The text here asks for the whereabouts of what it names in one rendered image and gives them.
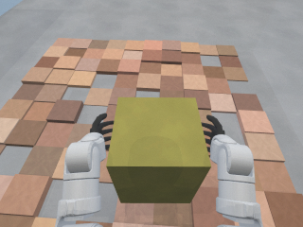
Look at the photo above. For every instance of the robot left forearm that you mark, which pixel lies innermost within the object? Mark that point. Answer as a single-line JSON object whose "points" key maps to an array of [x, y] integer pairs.
{"points": [[81, 173]]}

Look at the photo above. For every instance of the robot left hand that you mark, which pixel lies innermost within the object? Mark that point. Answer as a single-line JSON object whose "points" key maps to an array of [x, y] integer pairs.
{"points": [[97, 127]]}

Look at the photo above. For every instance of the robot right forearm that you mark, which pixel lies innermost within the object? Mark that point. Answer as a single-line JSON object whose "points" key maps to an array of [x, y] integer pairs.
{"points": [[236, 177]]}

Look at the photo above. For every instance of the robot right hand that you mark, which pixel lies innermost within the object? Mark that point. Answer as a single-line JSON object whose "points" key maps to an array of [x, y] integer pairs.
{"points": [[216, 129]]}

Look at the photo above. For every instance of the carton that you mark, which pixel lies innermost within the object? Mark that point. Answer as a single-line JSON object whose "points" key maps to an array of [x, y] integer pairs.
{"points": [[157, 152]]}

